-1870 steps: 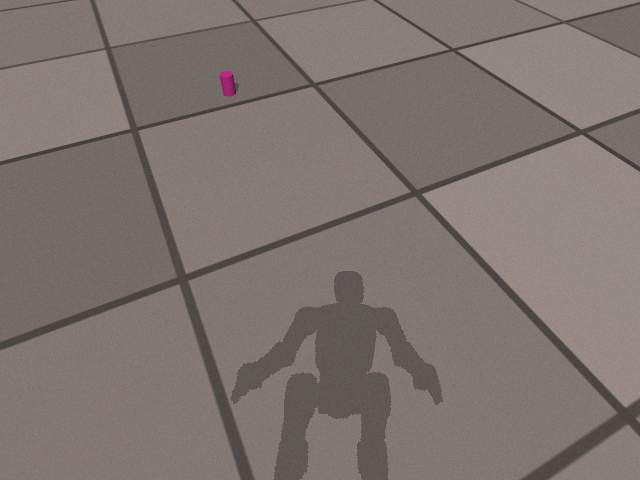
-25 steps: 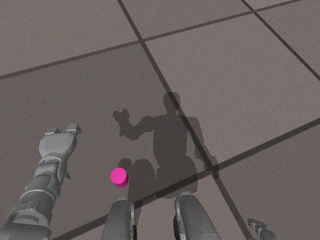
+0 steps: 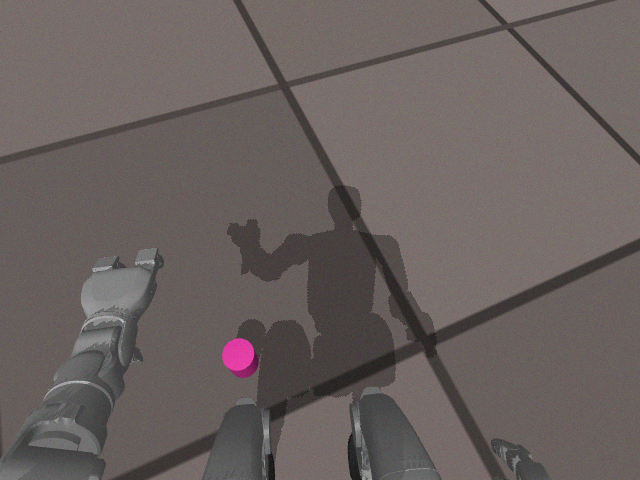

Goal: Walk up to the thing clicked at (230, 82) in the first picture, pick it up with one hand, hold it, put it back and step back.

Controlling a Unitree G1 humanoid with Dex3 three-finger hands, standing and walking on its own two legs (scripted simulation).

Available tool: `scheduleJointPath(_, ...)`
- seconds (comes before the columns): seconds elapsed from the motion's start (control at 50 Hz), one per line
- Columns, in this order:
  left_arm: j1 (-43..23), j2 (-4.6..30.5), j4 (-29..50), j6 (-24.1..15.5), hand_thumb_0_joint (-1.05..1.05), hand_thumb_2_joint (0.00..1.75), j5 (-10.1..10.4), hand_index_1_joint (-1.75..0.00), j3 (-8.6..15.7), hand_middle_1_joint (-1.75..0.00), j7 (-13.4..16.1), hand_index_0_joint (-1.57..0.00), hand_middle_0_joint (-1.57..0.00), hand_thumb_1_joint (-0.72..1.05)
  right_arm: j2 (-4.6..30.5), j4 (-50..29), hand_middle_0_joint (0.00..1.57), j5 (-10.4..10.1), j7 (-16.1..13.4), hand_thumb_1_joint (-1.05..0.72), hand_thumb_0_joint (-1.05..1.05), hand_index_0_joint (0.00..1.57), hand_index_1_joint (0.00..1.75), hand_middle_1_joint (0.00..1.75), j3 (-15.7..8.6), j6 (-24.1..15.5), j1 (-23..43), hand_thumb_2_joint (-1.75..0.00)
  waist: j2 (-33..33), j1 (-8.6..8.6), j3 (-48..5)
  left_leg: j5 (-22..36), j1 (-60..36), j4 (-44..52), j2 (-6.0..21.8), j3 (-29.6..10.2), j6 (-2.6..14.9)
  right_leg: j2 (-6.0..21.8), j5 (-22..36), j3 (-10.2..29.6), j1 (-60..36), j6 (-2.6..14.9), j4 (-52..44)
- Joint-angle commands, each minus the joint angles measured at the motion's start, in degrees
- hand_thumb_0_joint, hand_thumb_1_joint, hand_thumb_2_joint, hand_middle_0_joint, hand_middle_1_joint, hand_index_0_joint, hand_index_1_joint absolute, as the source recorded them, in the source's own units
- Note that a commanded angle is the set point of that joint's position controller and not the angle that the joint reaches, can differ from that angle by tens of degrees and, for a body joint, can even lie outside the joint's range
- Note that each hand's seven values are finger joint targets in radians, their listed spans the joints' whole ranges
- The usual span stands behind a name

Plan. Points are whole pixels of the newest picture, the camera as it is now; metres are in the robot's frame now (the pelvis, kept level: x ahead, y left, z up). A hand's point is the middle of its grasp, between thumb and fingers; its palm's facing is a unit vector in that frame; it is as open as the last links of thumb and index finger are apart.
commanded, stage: go down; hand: left
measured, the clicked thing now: (241, 358) +0.37 +0.16 -0.59
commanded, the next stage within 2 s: none
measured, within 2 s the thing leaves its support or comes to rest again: neither
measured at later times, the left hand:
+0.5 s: hand (133, 320) +0.34 +0.25 -0.11, palm faces -0.42 -0.01 -0.91, open 14.5 cm
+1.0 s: hand (133, 320) +0.34 +0.25 -0.11, palm faces -0.43 -0.01 -0.90, open 14.5 cm
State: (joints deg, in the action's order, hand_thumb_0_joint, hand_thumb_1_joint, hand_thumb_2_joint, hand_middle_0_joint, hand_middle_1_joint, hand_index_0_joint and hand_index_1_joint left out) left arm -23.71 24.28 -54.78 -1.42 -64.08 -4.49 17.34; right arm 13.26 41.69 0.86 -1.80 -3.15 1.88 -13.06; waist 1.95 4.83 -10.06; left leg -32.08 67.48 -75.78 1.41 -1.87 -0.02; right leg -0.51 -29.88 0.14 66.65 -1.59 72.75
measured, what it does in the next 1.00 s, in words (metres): stands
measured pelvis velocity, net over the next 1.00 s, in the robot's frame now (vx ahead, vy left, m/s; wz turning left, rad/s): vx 0.00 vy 0.00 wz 0.00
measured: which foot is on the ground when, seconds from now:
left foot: down 0.00-1.00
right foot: down 0.00-1.00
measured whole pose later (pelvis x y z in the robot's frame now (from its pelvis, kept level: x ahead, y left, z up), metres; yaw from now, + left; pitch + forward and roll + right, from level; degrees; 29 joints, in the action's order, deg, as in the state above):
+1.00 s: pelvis +0.00 +0.00 +0.00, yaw +0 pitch +23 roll -2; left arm -23.5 23.4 -55.6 -0.6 -63.2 -5.6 17.4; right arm 13.2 41.5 0.8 -1.8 -3.3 1.6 -13.3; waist 2.2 4.6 -10.4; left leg -31.5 66.6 -74.7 1.3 -1.7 0.0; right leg -0.4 -29.3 0.4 65.8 -1.6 71.8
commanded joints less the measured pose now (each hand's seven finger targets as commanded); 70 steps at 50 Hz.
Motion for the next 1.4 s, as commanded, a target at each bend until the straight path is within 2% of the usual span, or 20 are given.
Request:
scheduleJointPath(0.0, -13.75, 8.67, 6.69, 0.28, 0.00, 1.06, 0.85, -0.88, 1.45, -0.77, 1.58, -0.08, -0.19, -0.61, 10.07, -4.35, 0.20, -0.05, -0.60, -0.91, 0.00, 0.20, 0.30, 0.30, -3.40, -1.78, -5.52, -0.91, 1.18, 1.27, -20.94, 14.11, -16.89, 10.38, -1.30, 0.38, 0.93, -1.28, 11.99, -1.93, -11.13, 3.22, -10.65)
scheduleJointPath(0.04, -11.57, 8.03, 5.93, 0.27, 0.00, 1.06, 1.24, -0.89, 1.12, -0.77, 1.33, -0.07, -0.19, -0.61, 10.22, -4.48, 0.20, -0.06, -0.47, -0.92, 0.00, 0.20, 0.30, 0.30, -3.50, -1.87, -5.45, -0.91, 0.97, 0.60, -20.82, 15.21, -17.40, 10.24, -1.17, 0.22, 0.84, -1.29, 12.49, -2.20, -10.69, 3.27, -10.28)
scheduleJointPath(0.14, -13.87, 11.36, 7.81, -0.78, 0.00, 1.08, -0.03, -0.89, 3.17, -0.76, 2.06, -0.07, -0.19, -0.61, 10.21, -5.00, 0.20, 0.01, -0.43, -0.92, 0.00, 0.20, 0.30, 0.30, -3.25, -1.72, -4.59, -0.91, 2.50, -0.17, -21.09, 14.13, -15.78, 9.47, -1.30, 0.23, 0.65, -1.22, 11.39, -2.24, -9.22, 3.47, -8.35)
scheduleJointPath(0.18, -16.49, 11.54, 10.26, -1.23, 0.00, 1.09, -0.61, -0.91, 3.29, -0.80, 2.49, -0.05, -0.16, -0.61, 10.19, -4.91, 0.20, 0.17, -0.54, -0.92, 0.00, 0.20, 0.30, 0.30, -3.24, -1.80, -4.78, -0.91, 4.60, 0.28, -22.51, 13.84, -17.01, 9.65, -1.29, 0.21, 0.48, -1.16, 10.95, -1.99, -8.56, 3.60, -8.12)
scheduleJointPath(0.2, -15.55, 13.04, 10.80, -1.15, 0.00, 1.08, -0.75, -0.91, 4.31, -0.79, 2.77, -0.05, -0.17, -0.61, 10.36, -5.09, 0.20, 0.18, -0.62, -0.92, 0.00, 0.20, 0.30, 0.30, -3.36, -1.80, -4.51, -0.91, 5.00, -0.59, -23.40, 13.63, -18.00, 10.02, -1.35, 0.25, 0.45, -1.07, 10.75, -1.99, -9.01, 3.51, -8.47)
scheduleJointPath(0.22, -15.34, 11.40, 11.41, -1.01, 0.00, 1.08, -0.63, -0.91, 3.48, -0.79, 2.85, -0.06, -0.17, -0.61, 10.34, -5.01, 0.20, 0.23, -0.66, -0.92, 0.00, 0.20, 0.30, 0.30, -3.32, -1.80, -4.50, -0.91, 5.06, 0.22, -23.47, 13.92, -18.69, 10.34, -1.17, 0.00, 0.37, -1.15, 10.79, -2.04, -8.62, 3.60, -8.41)
scheduleJointPath(0.26, -15.57, 13.49, 13.10, -0.70, 0.00, 1.09, -0.98, -0.91, 4.72, -0.79, 3.25, -0.05, -0.17, -0.61, 10.82, -5.02, 0.20, 0.16, -0.80, -0.92, 0.00, 0.20, 0.30, 0.30, -3.61, -1.79, -4.45, -0.91, 5.60, -0.63, -25.65, 14.54, -20.58, 10.73, -1.30, -0.03, 0.30, -1.22, 11.25, -2.02, -9.59, 3.53, -8.67)
scheduleJointPath(0.32, -14.38, 11.30, 11.76, 0.46, 0.00, 1.10, -0.45, -0.89, 3.66, -0.76, 3.24, -0.07, -0.20, -0.61, 10.20, -4.52, 0.20, 0.20, -0.83, -0.92, 0.00, 0.20, 0.30, 0.30, -3.43, -1.64, -4.80, -0.91, 3.36, 0.32, -24.91, 15.77, -19.47, 10.35, -1.37, 0.27, 0.70, -1.30, 13.27, -1.81, -11.76, 3.25, -9.69)
scheduleJointPath(0.42, -14.06, 11.00, 7.82, 0.90, 0.00, 1.08, 0.66, -0.91, 2.95, -0.79, 2.27, -0.06, -0.17, -0.61, 10.15, -4.42, 0.20, -0.01, -0.89, -0.92, 0.00, 0.20, 0.30, 0.30, -3.54, -1.75, -5.22, -0.91, -0.86, 1.09, -21.97, 12.95, -15.94, 10.41, -1.60, 0.60, 1.31, -1.04, 12.06, -1.42, -13.74, 2.80, -11.77)
scheduleJointPath(0.46, -14.36, 8.28, 6.54, 0.47, 0.00, 1.09, 1.18, -0.92, 0.90, -0.81, 1.77, -0.04, -0.15, -0.61, 9.92, -4.36, 0.20, 0.03, -0.81, -0.92, 0.00, 0.20, 0.30, 0.30, -3.33, -1.90, -5.02, -0.91, -0.28, 1.60, -19.51, 11.38, -15.21, 10.61, -1.51, 0.49, 1.12, -1.00, 10.20, -1.58, -11.15, 2.93, -11.60)
scheduleJointPath(0.54, -13.48, 8.17, 6.03, -0.48, 0.00, 1.09, 0.79, -0.94, 0.67, -0.84, 1.55, -0.03, -0.13, -0.61, 10.07, -4.90, 0.20, -0.06, -0.66, -0.92, 0.00, 0.20, 0.30, 0.30, -3.39, -2.21, -4.58, -0.91, 1.01, 0.74, -19.70, 11.03, -15.14, 9.85, -1.56, 0.69, 0.96, -1.01, 9.48, -1.62, -9.62, 3.26, -10.23)
scheduleJointPath(0.62, -12.96, 10.54, 9.86, -0.70, 0.00, 1.11, -0.14, -0.94, 2.88, -0.83, 2.50, -0.03, -0.13, -0.61, 10.26, -5.37, 0.20, 0.00, -0.53, -0.92, 0.00, 0.20, 0.30, 0.30, -3.53, -1.91, -4.59, -0.91, 3.47, -0.83, -23.72, 14.67, -17.93, 9.74, -1.58, 0.59, 0.57, -0.95, 12.07, -1.81, -10.37, 3.51, -8.79)
scheduleJointPath(0.76, -17.15, 13.36, 12.38, 0.05, 0.00, 1.11, -1.33, -0.95, 4.43, -0.84, 3.60, -0.02, -0.13, -0.61, 10.40, -4.59, 0.20, 0.21, -0.88, -0.92, 0.00, 0.20, 0.30, 0.30, -3.37, -1.48, -4.68, -0.91, 4.54, 0.16, -24.58, 14.47, -19.51, 10.56, -1.30, 0.18, 0.57, -1.10, 11.96, -1.88, -10.34, 3.31, -9.34)
scheduleJointPath(0.84, -13.70, 8.94, 10.31, 1.10, 0.00, 1.10, 0.37, -0.94, 2.01, -0.84, 2.83, -0.03, -0.13, -0.61, 10.28, -4.33, 0.20, 0.17, -0.84, -0.92, 0.00, 0.20, 0.30, 0.30, -3.65, -1.75, -4.83, -0.91, 2.61, 0.47, -24.22, 15.62, -20.84, 11.28, -1.04, -0.24, 0.58, -1.21, 12.60, -2.13, -11.14, 3.21, -10.31)
scheduleJointPath(0.88, -12.70, 9.74, 8.30, 1.24, 0.00, 1.10, 0.77, -0.94, 2.52, -0.84, 2.41, -0.03, -0.13, -0.61, 10.52, -4.25, 0.20, 0.07, -0.81, -0.92, 0.00, 0.20, 0.30, 0.30, -3.82, -1.71, -5.16, -0.91, 1.35, 0.23, -22.88, 15.53, -20.22, 11.53, -0.90, -0.44, 0.52, -1.26, 12.56, -2.41, -11.33, 3.18, -10.50)
scheduleJointPath(0.96, -11.65, 7.68, 5.47, 0.51, 0.00, 1.10, 1.16, -0.97, 0.76, -0.88, 1.54, -0.01, -0.10, -0.61, 10.10, -4.63, 0.20, 0.01, -0.72, -0.92, 0.00, 0.20, 0.30, 0.30, -3.52, -1.98, -4.85, -0.91, -0.60, 0.87, -19.36, 13.52, -16.06, 10.33, -1.22, 0.08, 0.86, -1.22, 11.41, -2.24, -10.34, 3.11, -10.53)
scheduleJointPath(1.1, -14.78, 9.40, 10.29, -1.32, 0.00, 1.11, -0.42, -0.99, 1.83, -0.89, 2.56, 0.00, -0.09, -0.61, 10.00, -5.49, 0.20, 0.19, -0.43, -0.92, 0.00, 0.20, 0.30, 0.30, -3.41, -2.02, -4.59, -0.91, 3.43, -0.06, -22.49, 13.59, -15.80, 8.79, -1.70, 0.65, 0.76, -0.83, 11.47, -1.55, -9.02, 3.41, -8.27)
scheduleJointPath(1.22, -16.36, 13.74, 13.59, -0.05, 0.00, 1.12, -1.70, -0.98, 4.85, -0.87, 3.88, 0.00, -0.10, -0.61, 10.87, -4.79, 0.20, 0.36, -0.79, -0.92, 0.00, 0.20, 0.30, 0.30, -3.62, -1.45, -4.56, -0.91, 5.98, -0.44, -25.60, 15.34, -21.68, 10.94, -0.85, -0.88, -0.12, -0.98, 11.67, -2.20, -8.30, 3.48, -7.83)
scheduleJointPath(1.3, -13.98, 11.02, 10.60, 0.98, 0.00, 1.12, -0.60, -0.97, 3.92, -0.87, 3.32, 0.00, -0.10, -0.61, 10.31, -4.46, 0.20, 0.26, -0.80, -0.92, 0.00, 0.20, 0.30, 0.30, -3.64, -1.46, -4.62, -0.91, 2.81, 0.07, -24.73, 14.89, -20.17, 10.86, -1.04, -0.49, 0.38, -1.09, 12.10, -2.08, -10.75, 3.14, -9.36)
scheduleJointPath(1.38, -10.42, 7.21, 7.44, 1.39, 0.00, 1.11, 1.17, -0.98, 0.85, -0.89, 1.88, 0.00, -0.09, -0.61, 9.83, -4.49, 0.20, 0.02, -0.58, -0.92, 0.00, 0.20, 0.30, 0.30, -3.66, -1.73, -5.04, -0.91, -1.73, 0.85, -22.04, 15.34, -16.57, 9.92, -1.44, 0.16, 1.09, -1.00, 13.93, -1.65, -13.47, 2.83, -11.05)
